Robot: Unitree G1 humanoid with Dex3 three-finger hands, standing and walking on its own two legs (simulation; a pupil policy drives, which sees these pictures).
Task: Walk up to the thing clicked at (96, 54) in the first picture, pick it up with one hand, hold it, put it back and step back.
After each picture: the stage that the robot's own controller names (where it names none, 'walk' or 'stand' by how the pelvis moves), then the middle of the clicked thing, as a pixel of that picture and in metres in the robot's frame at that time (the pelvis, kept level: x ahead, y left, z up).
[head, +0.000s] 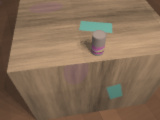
stand; (98, 43) +0.60 -0.05 -0.04
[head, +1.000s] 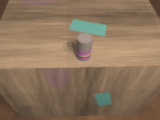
rise first; (84, 47) +0.52 +0.04 -0.02
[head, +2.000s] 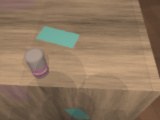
rise first; (37, 64) +0.41 +0.21 -0.01
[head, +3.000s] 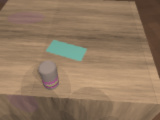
stand; (49, 75) +0.40 +0.16 -0.04
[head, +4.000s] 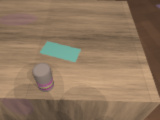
stand; (44, 78) +0.39 +0.17 -0.05
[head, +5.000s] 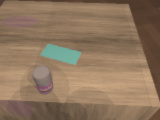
stand; (43, 80) +0.39 +0.18 -0.05
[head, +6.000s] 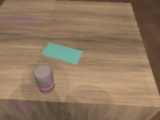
stand; (45, 79) +0.39 +0.17 -0.05
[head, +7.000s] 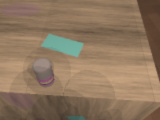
rise first; (44, 73) +0.39 +0.18 -0.04
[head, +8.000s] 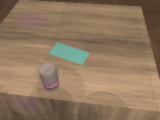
rise first; (49, 77) +0.39 +0.18 -0.04
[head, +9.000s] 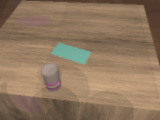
go down; (51, 77) +0.39 +0.18 -0.04
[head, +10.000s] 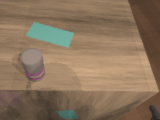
go down; (34, 66) +0.40 +0.16 -0.01
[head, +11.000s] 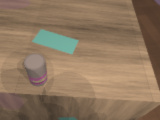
approach; (36, 70) +0.39 +0.17 +0.00
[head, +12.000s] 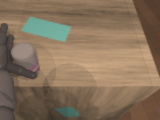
close in; (27, 61) +0.40 +0.18 +0.03
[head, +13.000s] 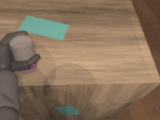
lift; (24, 55) +0.42 +0.18 +0.04
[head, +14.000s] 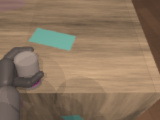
lift; (29, 71) +0.36 +0.18 +0.06
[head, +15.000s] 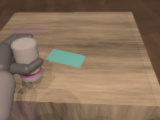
lift; (28, 60) +0.33 +0.18 +0.18
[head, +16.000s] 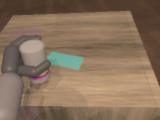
hold; (36, 62) +0.33 +0.15 +0.17
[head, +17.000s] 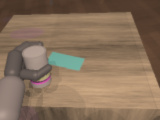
hold; (37, 67) +0.33 +0.15 +0.15
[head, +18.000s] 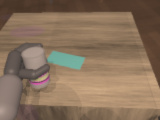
crouch; (37, 67) +0.34 +0.16 +0.13
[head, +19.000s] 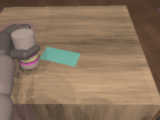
lower; (26, 49) +0.40 +0.19 +0.14
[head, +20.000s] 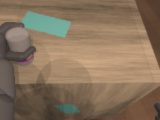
lower; (21, 47) +0.44 +0.19 +0.04
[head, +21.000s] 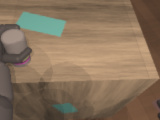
lower; (17, 49) +0.44 +0.19 +0.04
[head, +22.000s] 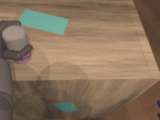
lower; (18, 45) +0.45 +0.19 +0.04
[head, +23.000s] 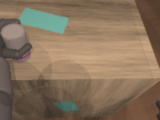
rest; (17, 44) +0.45 +0.19 +0.05
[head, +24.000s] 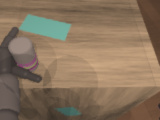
withdraw; (25, 55) +0.41 +0.18 +0.04
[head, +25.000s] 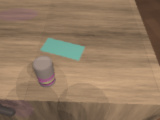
sink last; (45, 72) +0.39 +0.16 +0.00
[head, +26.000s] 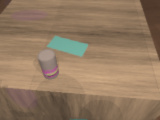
stand; (49, 64) +0.44 +0.18 +0.01
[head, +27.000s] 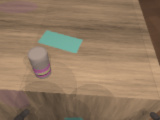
stand; (40, 63) +0.42 +0.18 +0.02
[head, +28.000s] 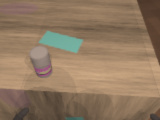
stand; (41, 62) +0.42 +0.18 +0.02
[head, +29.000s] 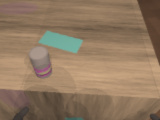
stand; (41, 63) +0.42 +0.18 +0.02
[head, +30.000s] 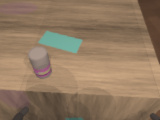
stand; (40, 63) +0.42 +0.18 +0.02
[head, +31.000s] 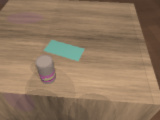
stand; (46, 70) +0.43 +0.18 -0.03
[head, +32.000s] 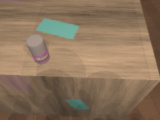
walk; (38, 49) +0.47 +0.21 -0.02
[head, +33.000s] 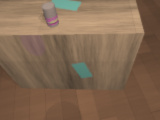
walk; (50, 15) +0.74 +0.22 -0.03
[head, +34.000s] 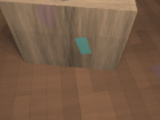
stand; out of the picture +1.04 +0.16 -0.02
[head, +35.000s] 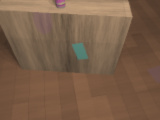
stand; out of the picture +1.02 +0.17 -0.05
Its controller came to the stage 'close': yes
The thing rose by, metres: 0.21
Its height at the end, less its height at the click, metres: +0.00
